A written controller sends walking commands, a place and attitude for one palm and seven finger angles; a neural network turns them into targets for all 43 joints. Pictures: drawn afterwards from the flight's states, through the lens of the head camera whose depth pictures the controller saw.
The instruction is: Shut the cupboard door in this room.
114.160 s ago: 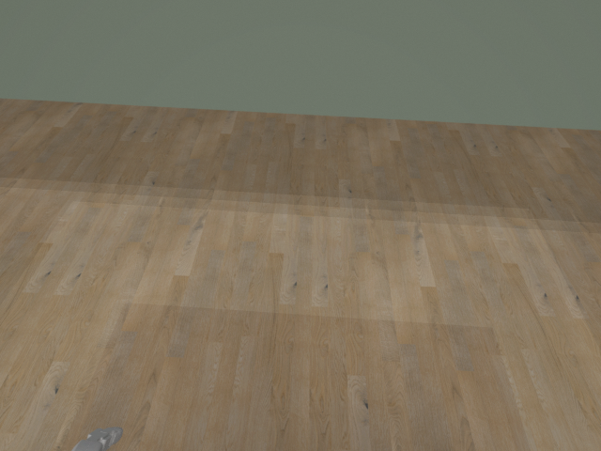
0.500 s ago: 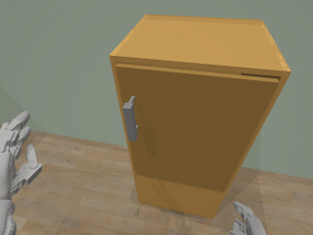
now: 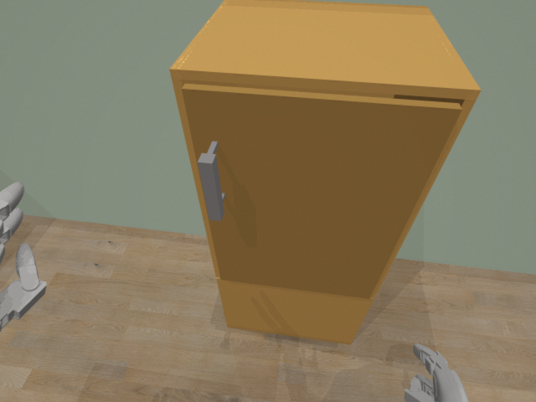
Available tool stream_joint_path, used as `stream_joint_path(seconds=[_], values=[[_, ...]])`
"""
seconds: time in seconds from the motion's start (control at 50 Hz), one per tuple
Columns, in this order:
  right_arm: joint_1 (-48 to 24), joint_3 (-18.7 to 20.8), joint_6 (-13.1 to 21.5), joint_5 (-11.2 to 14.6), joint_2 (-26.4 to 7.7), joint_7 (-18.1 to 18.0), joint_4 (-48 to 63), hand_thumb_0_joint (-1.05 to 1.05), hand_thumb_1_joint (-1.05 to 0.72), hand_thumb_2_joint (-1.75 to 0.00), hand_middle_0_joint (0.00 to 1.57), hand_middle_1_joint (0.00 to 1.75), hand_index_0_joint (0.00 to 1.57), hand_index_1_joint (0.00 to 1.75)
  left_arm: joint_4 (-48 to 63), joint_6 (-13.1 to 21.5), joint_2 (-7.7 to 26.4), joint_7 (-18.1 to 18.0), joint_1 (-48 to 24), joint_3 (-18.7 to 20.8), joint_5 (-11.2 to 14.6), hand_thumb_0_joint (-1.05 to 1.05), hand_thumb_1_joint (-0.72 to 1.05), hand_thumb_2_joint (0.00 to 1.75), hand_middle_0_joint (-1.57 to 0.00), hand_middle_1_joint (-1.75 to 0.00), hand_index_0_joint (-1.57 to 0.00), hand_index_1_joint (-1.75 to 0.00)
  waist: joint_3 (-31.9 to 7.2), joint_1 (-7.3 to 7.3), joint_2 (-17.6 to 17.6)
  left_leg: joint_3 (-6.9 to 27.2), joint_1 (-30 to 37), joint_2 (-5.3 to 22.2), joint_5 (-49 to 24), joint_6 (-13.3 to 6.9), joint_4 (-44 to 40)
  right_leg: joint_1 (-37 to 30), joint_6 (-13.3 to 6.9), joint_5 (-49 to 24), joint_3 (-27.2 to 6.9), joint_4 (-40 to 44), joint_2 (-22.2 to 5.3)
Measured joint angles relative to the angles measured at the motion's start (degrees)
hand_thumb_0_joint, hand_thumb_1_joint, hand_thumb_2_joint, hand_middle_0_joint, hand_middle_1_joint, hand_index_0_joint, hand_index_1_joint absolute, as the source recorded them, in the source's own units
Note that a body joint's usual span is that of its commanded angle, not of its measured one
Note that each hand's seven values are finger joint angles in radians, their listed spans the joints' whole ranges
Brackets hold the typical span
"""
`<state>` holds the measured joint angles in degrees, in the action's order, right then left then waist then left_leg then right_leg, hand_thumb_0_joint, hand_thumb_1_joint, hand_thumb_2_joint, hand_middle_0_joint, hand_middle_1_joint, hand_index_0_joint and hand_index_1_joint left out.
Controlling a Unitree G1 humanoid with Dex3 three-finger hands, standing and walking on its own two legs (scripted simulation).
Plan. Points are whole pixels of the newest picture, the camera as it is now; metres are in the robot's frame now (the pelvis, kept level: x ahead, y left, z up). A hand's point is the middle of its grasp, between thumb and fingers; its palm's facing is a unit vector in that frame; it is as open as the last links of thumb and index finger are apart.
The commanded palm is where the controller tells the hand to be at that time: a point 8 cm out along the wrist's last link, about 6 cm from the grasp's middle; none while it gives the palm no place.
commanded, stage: step back with the hand held close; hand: left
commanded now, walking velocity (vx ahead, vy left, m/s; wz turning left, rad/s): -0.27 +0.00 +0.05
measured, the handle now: (215, 181) +0.48 +0.14 +0.06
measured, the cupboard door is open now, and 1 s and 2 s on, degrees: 0 0 0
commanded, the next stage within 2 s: stop stepping back and stand still in 1.48 s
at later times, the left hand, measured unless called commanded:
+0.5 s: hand out of the picture +0.14 +0.28 +0.16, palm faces +0.46 -0.76 -0.46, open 7.4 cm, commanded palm +0.08 +0.31 +0.18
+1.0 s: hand out of the picture +0.09 +0.24 +0.16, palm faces +0.34 -0.83 -0.44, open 7.4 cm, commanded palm +0.01 +0.28 +0.18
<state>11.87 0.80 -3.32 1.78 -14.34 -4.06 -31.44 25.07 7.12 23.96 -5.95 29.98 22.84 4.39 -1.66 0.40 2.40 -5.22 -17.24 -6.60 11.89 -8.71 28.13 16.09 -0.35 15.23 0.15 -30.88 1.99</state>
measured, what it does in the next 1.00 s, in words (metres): walks backwards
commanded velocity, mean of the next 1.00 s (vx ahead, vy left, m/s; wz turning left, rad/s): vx -0.36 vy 0.00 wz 0.01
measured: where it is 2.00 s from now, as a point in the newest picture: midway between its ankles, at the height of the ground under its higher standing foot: outside the picture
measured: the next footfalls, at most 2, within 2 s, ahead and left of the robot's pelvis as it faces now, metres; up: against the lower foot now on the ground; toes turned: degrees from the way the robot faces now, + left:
right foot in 1.04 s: -0.24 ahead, -0.14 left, +0.00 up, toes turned +0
left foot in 1.32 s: -0.14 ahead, +0.08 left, +0.00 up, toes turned -1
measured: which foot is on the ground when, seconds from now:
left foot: down 0.00-1.00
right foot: down 0.00-0.68, up 0.70-1.00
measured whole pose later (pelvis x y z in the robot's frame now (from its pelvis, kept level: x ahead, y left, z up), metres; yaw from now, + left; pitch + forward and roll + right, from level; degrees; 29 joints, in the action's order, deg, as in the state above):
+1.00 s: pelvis -0.13 -0.02 -0.01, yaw +0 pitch +8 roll -5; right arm 5.4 -0.7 3.8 -0.3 -9.7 -1.4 -33.9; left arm 34.2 12.6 27.9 -6.1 29.3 25.6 4.5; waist -2.6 0.1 -1.9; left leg -7.2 -33.7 0.2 -4.7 -6.6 20.4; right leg 8.4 0.1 24.4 0.0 -26.2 5.2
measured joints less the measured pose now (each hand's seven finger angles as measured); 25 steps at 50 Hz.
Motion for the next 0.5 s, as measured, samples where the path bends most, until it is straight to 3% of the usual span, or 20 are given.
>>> stream_joint_path(seconds=[0.5], values=[[2.38, -0.36, 1.89, -1.26, 0.96, -0.04, -0.70, 0.01, -0.90, -0.90, 0.21, 0.30, 0.21, 0.30, 3.26, 3.42, 0.10, -1.33, -0.85, 2.97, -3.47, 0.02, 0.89, 0.90, -0.21, -0.30, -0.22, -0.30, 0.79, -0.90, -1.73, -0.17, -7.36, 1.62, -0.28, 0.02, 7.43, 5.80, -0.12, -1.60, -0.03, -5.02, 1.80]])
